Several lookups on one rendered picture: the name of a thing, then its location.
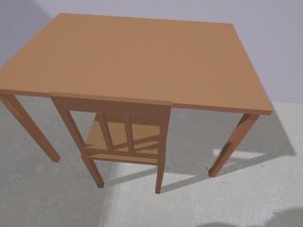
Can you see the chair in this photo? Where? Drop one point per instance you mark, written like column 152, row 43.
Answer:
column 125, row 130

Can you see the table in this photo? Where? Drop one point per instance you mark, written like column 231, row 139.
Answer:
column 195, row 65

